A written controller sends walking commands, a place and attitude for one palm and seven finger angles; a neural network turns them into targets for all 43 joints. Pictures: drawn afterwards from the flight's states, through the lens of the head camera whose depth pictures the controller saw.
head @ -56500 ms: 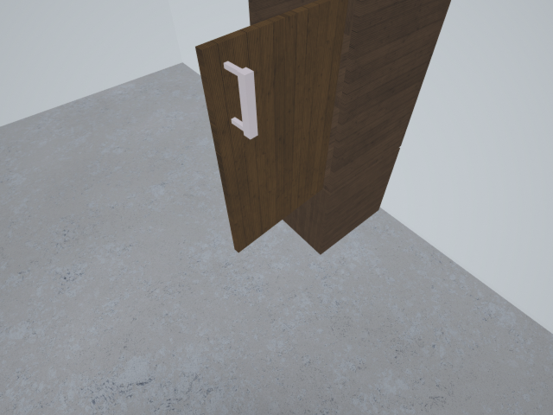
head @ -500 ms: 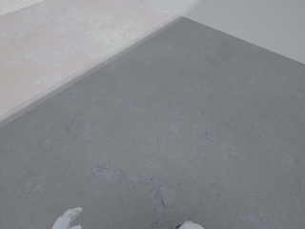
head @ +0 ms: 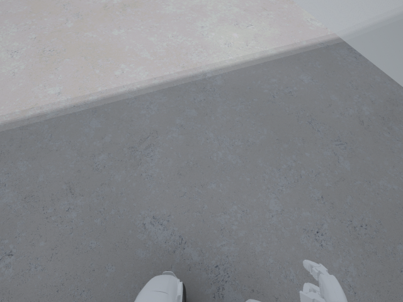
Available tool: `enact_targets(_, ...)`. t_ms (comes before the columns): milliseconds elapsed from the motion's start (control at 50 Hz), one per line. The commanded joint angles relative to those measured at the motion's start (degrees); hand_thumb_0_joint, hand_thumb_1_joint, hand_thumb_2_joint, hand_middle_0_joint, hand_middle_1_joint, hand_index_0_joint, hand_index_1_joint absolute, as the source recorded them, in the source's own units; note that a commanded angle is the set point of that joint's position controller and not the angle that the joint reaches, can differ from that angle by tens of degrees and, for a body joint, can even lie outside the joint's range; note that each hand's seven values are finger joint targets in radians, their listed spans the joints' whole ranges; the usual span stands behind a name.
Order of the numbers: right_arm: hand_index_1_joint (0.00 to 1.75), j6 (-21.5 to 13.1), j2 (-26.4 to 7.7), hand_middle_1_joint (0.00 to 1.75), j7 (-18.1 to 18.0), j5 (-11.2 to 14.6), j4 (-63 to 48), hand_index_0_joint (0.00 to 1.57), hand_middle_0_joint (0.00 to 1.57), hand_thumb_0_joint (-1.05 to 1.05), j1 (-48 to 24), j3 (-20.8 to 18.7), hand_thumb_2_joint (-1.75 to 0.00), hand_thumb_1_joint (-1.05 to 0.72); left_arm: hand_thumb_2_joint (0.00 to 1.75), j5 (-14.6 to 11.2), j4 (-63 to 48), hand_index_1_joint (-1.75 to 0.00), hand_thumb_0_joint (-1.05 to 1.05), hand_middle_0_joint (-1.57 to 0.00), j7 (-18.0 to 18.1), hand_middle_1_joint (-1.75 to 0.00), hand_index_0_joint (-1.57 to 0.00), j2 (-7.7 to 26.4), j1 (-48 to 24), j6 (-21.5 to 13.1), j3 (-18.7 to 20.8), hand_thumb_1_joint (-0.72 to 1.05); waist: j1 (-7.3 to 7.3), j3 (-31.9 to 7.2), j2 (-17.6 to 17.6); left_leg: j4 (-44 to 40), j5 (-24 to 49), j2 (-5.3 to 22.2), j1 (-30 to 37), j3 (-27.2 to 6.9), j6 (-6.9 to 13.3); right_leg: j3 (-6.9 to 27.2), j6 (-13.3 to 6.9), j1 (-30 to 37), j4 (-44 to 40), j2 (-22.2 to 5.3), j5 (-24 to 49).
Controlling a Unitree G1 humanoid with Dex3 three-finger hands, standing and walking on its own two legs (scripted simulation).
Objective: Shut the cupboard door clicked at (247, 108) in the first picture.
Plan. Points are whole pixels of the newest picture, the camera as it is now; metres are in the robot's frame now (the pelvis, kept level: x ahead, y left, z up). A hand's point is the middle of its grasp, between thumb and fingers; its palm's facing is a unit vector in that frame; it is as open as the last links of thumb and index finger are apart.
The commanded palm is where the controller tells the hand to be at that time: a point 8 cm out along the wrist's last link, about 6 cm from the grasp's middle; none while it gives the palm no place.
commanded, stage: turn to face it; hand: left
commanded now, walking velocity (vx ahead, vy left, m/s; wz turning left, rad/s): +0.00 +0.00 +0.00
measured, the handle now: out of the picture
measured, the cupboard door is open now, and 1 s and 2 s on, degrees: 24 24 24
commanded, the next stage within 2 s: none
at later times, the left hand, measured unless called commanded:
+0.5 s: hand (134, 287) +0.15 +0.15 -0.14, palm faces -0.07 -0.98 -0.19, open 7.3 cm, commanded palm none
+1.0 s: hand (161, 198) +0.35 +0.12 -0.12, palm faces -0.41 -0.86 -0.30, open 7.4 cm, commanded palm none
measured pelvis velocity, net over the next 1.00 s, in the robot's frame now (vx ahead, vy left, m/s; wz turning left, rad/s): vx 0.13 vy -0.02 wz -0.45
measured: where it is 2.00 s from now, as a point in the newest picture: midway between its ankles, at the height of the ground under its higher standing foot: (201, 297)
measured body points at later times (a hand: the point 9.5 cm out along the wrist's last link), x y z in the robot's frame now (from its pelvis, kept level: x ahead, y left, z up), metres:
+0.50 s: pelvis +0.10 -0.02 +0.02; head +0.14 -0.03 +0.47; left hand +0.16 +0.20 -0.13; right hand +0.14 -0.27 -0.13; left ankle +0.07 +0.09 -0.67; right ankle +0.07 -0.14 -0.71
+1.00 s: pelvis +0.13 -0.02 +0.01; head +0.16 -0.06 +0.46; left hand +0.37 +0.17 -0.10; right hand +0.06 -0.28 -0.14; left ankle +0.15 +0.11 -0.71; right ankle +0.07 -0.12 -0.72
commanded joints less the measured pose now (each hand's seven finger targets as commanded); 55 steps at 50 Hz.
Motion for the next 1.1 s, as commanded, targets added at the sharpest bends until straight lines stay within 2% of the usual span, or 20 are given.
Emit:
enact_targets(0,0.30,0.64,-11.01,0.30,-2.17,0.07,-2.46,0.20,0.20,0.00,7.10,-2.52,-0.90,-0.90,0.90,0.60,-7.71,-0.30,0.00,-0.20,0.48,-0.30,-0.20,5.80,-2.78,-0.91,2.01,0.90,-3.12,-14.26,11.21,-21.46,11.60,17.21,16.37,-23.71,5.08,9.78,0.73,-14.94,11.53,0.22,6.34)
enact_targets(80,0.30,-0.58,-6.40,0.30,-2.94,0.18,-0.71,0.20,0.20,0.00,6.00,-0.54,-0.90,-0.90,0.90,0.82,-3.17,-0.30,0.00,-0.20,0.05,-0.30,-0.20,3.01,2.94,0.08,0.61,0.90,0.26,-14.95,8.09,-23.02,15.02,13.35,15.79,-14.79,3.57,9.07,0.29,-8.78,1.23,1.96,12.52)
enact_targets(280,0.30,1.17,-5.85,0.30,-3.19,0.68,4.93,0.20,0.20,0.00,7.36,-1.32,-0.90,-0.90,0.90,0.65,-1.25,-0.30,0.00,-0.20,-0.34,-0.30,-0.20,2.99,0.94,-0.09,0.24,0.90,0.79,-7.32,7.22,-16.78,10.51,13.86,12.97,-6.79,0.28,7.04,-1.85,5.18,-31.95,6.87,23.23)
enact_targets(300,0.30,1.28,-4.84,0.30,-3.09,0.79,4.69,0.20,0.20,0.00,7.43,-1.59,-0.90,-0.90,0.90,0.70,-1.31,-0.30,0.00,-0.20,-0.25,-0.30,-0.20,4.13,1.68,-0.37,0.65,0.90,0.99,-7.34,4.43,-13.16,7.57,11.84,12.40,-5.36,-1.80,10.78,-2.96,6.13,-35.93,5.12,27.45)
enact_targets(340,0.30,1.46,-0.86,0.30,-2.64,1.05,3.47,0.20,0.20,0.00,8.35,-1.31,-0.90,-0.90,0.90,1.18,-1.76,-0.30,0.00,-0.20,0.03,-0.30,-0.20,9.44,0.75,-1.14,1.49,0.90,-0.31,-6.79,-9.39,-1.14,-10.24,2.32,6.28,1.78,-7.04,27.95,-10.46,6.93,-41.86,-8.89,42.22)
enact_targets(380,0.30,2.04,-1.46,0.30,-3.09,0.79,2.38,0.20,0.20,0.00,5.43,-1.25,-0.90,-0.90,0.90,1.01,-1.10,-0.30,0.00,-0.20,0.83,-0.30,-0.20,9.55,2.21,-1.45,2.48,0.90,1.88,-9.31,-16.46,13.81,-20.54,1.13,-1.47,-3.29,-7.97,33.59,-17.35,12.53,-42.37,-10.62,53.42)
enact_targets(400,0.30,1.62,-2.03,0.30,-3.29,1.05,2.39,0.20,0.20,0.00,4.61,-1.26,-0.90,-0.90,0.90,0.92,-1.02,-0.30,0.00,-0.20,1.06,-0.30,-0.20,8.66,1.42,-1.31,2.58,0.90,1.80,-9.61,-12.99,17.13,-19.27,1.17,-4.51,-5.57,-8.09,32.20,-17.94,15.83,-39.99,-9.34,58.24)
enact_targets(500,0.30,1.17,-0.22,0.30,-3.38,1.40,2.31,0.20,0.20,0.00,5.83,-0.92,-0.90,-0.90,0.90,0.96,-2.39,-0.30,0.00,-0.20,1.15,-0.30,-0.20,9.00,-1.61,-0.54,3.53,0.90,0.82,-11.73,-5.96,4.05,-14.63,1.21,0.93,-4.54,-9.19,26.26,-14.78,15.60,-36.01,-5.31,58.25)
enact_targets(560,0.30,0.90,-1.19,0.30,-3.78,1.23,3.95,0.20,0.20,0.00,12.37,-1.08,-0.90,-0.90,0.90,0.22,-3.41,-0.30,0.00,-0.20,0.66,-0.30,-0.20,8.63,-5.67,0.21,3.44,0.90,-2.64,-10.90,-5.75,-13.75,0.63,0.38,15.71,-3.35,-9.32,24.92,-10.02,4.34,-32.66,-0.89,46.33)
enact_targets(580,0.30,0.43,-3.35,0.30,-3.83,0.96,4.14,0.20,0.20,0.00,14.16,-1.54,-0.90,-0.90,0.90,-0.07,-4.29,-0.30,0.00,-0.20,0.35,-0.30,-0.20,6.73,-6.11,0.45,2.98,0.90,-2.92,-11.76,-0.36,-18.56,5.30,4.50,22.28,-6.46,-8.33,21.79,-7.20,-1.36,-29.28,3.14,36.80)
enact_targets(600,0.30,-0.10,-8.70,0.30,-4.05,0.01,3.75,0.20,0.20,0.00,15.49,-2.31,-0.90,-0.90,0.90,-0.50,-5.34,-0.30,0.00,-0.20,-0.05,-0.30,-0.20,3.59,-4.47,0.70,2.42,0.90,-2.68,-12.80,14.51,-20.80,15.18,16.78,26.91,-19.18,-3.16,16.03,-4.08,-9.69,-21.26,10.00,17.32)
enact_targets(620,0.30,0.30,-11.05,0.30,-4.19,-0.36,2.99,0.20,0.20,0.00,17.07,-2.78,-0.90,-0.90,0.90,-0.27,-6.57,-0.30,0.00,-0.20,-0.26,-0.30,-0.20,3.61,-4.79,0.62,2.15,0.90,-3.50,-12.52,17.65,-22.43,19.21,25.78,24.31,-24.80,3.03,10.74,-2.69,-11.07,-9.60,10.81,-2.68)
enact_targets(700,0.30,0.53,-9.01,0.30,-4.41,-0.68,0.63,0.20,0.20,0.00,10.50,-1.77,-0.90,-0.90,0.90,0.16,-6.33,-0.30,0.00,-0.20,-1.76,-0.30,-0.20,4.73,-8.76,1.85,2.29,0.90,-1.03,-6.85,10.45,-21.24,24.71,21.40,19.07,-14.48,3.75,10.50,-1.29,-12.57,1.51,6.32,2.92)
enact_targets(860,0.30,0.97,-10.74,0.30,-3.56,-0.42,1.78,0.20,0.20,0.00,13.06,-2.74,-0.90,-0.90,0.90,0.26,-8.74,-0.30,0.00,-0.20,-2.45,-0.30,-0.20,4.01,-11.73,1.50,1.17,0.90,-2.57,-9.64,13.08,-16.21,29.94,20.35,23.44,-4.16,0.98,4.64,-2.50,-3.36,-19.84,8.20,9.21)
enact_targets(920,0.30,1.33,-10.86,0.30,-2.93,0.24,0.95,0.20,0.20,0.00,10.56,-3.16,-0.90,-0.90,0.90,0.41,-7.54,-0.30,0.00,-0.20,-2.15,-0.30,-0.20,6.49,-5.87,0.62,1.71,0.90,0.91,-11.27,9.23,-7.24,22.09,17.90,18.04,0.49,-3.81,4.21,-3.92,8.91,-36.08,7.93,24.20)
enact_targets(940,0.30,1.35,-8.63,0.30,-2.47,0.80,0.14,0.20,0.20,0.00,10.89,-2.89,-0.90,-0.90,0.90,0.87,-6.60,-0.30,0.00,-0.20,-1.64,-0.30,-0.20,10.78,-2.58,-0.11,2.51,0.90,2.30,-13.58,-1.22,2.59,10.85,13.69,9.29,4.47,-7.43,13.48,-6.81,19.01,-40.02,-0.21,36.51)
enact_targets(960,0.30,1.56,-4.47,0.30,-2.18,0.83,-2.80,0.20,0.20,0.00,7.29,-1.72,-0.90,-0.90,0.90,1.00,-5.76,-0.30,0.00,-0.20,-0.98,-0.30,-0.20,16.03,0.16,-0.53,3.57,0.90,4.17,-11.26,-16.00,15.17,-23.39,4.53,-5.65,5.35,-10.44,30.33,-13.57,22.03,-41.08,-13.18,55.52)
enact_targets(980,0.30,2.61,-5.58,0.30,-2.83,0.59,-3.58,0.20,0.20,0.00,5.01,-1.47,-0.90,-0.90,0.90,0.25,-5.61,-0.30,0.00,-0.20,-0.27,-0.30,-0.20,16.58,1.79,-0.13,3.57,0.90,5.00,-10.21,-12.12,22.97,-24.14,4.89,-7.35,-2.85,-10.17,31.60,-16.86,17.96,-40.87,-14.81,58.31)
enact_targets(1000,0.30,2.62,-5.21,0.30,-3.19,0.75,-3.05,0.20,0.20,0.00,4.69,-1.50,-0.90,-0.90,0.90,0.55,-6.06,-0.30,0.00,-0.20,0.38,-0.30,-0.20,15.20,-0.81,-0.33,3.77,0.90,3.46,-10.09,-16.16,26.63,-22.46,5.22,-10.42,-5.39,-10.19,33.02,-17.83,18.02,-40.76,-12.18,55.48)
enact_targets(1080,0.30,2.72,-4.84,0.30,-2.40,0.64,-0.64,0.20,0.20,0.00,7.58,-1.51,-0.90,-0.90,0.90,0.56,-8.94,-0.30,0.00,-0.20,0.47,-0.30,-0.20,11.17,-8.97,-0.43,2.50,0.90,-0.90,-10.97,-5.99,22.57,-11.55,5.48,-3.58,-5.24,-11.26,22.13,-14.48,12.06,-39.36,-5.20,47.66)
